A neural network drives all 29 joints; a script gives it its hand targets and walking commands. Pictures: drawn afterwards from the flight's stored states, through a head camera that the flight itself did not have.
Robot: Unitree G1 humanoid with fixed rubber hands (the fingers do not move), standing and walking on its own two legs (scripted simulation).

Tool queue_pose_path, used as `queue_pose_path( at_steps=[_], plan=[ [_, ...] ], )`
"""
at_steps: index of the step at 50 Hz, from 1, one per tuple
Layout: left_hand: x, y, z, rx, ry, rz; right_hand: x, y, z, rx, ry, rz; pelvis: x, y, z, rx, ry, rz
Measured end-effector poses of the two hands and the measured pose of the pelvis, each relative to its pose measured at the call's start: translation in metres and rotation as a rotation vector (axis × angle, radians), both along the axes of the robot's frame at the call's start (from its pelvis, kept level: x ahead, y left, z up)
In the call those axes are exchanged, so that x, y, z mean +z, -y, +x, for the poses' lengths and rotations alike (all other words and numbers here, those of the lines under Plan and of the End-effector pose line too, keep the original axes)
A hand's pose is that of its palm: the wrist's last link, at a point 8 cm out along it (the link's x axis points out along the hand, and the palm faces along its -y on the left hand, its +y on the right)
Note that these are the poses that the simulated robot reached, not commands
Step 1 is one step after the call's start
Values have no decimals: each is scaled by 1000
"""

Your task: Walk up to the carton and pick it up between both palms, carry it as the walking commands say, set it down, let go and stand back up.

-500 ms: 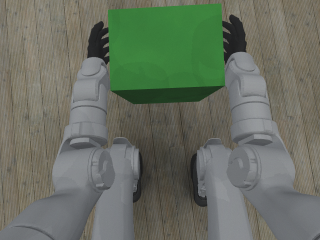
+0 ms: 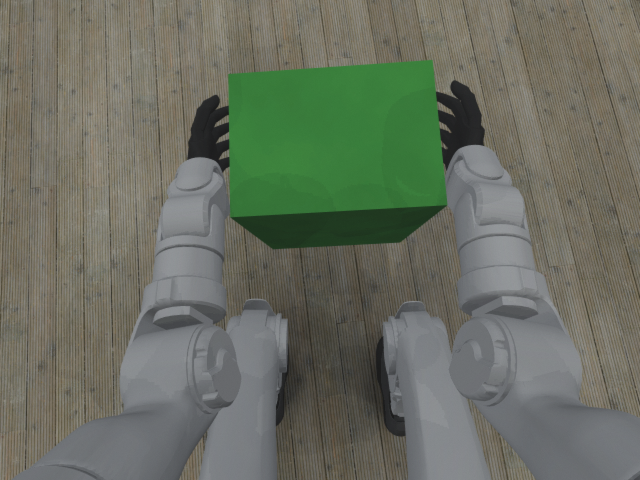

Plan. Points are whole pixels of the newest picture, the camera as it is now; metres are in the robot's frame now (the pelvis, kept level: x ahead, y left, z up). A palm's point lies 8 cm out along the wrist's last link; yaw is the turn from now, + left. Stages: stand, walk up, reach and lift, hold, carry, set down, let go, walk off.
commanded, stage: reach and lift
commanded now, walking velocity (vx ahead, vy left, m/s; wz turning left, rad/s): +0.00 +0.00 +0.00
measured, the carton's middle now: (333, 177) +0.47 +0.02 -0.13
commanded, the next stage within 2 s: none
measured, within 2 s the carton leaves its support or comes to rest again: neither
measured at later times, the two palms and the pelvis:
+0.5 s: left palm (183, 154) +0.45 +0.18 +0.00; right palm (484, 134) +0.46 -0.13 +0.02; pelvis +0.02 +0.00 +0.06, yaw -1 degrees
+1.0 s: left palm (153, 137) +0.43 +0.17 +0.08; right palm (530, 118) +0.44 -0.13 +0.09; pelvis +0.04 +0.01 +0.13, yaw +0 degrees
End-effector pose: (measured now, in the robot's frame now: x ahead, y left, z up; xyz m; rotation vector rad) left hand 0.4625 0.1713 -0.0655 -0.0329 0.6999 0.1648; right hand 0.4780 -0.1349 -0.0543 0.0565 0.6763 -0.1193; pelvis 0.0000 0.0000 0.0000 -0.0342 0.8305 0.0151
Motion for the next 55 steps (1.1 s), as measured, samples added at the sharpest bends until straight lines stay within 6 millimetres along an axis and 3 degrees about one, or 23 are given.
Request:
queue_pose_path(
  at_steps=[7, 21, 28, 42, 55],
  plan=[
    [24, 0, 1, -4, 15, -6, 22, 0, -2, -2, 14, -1, 17, 0, 6, -8, 3, -3],
    [52, -4, -14, 4, 7, -22, 56, -4, -13, 5, 7, -14, 51, -3, 19, -8, 36, -5],
    [77, -5, -17, 11, 9, -31, 83, -5, -15, -2, 8, -9, 69, -4, 23, 1, 74, -7],
    [119, -3, -29, 7, 1, -30, 119, -2, -34, -6, 0, -5, 108, -7, 37, -3, 125, -3],
    [161, 1, -34, 16, 10, -26, 161, 2, -35, 4, 10, 1, 140, -4, 46, -2, 192, 8]
  ],
)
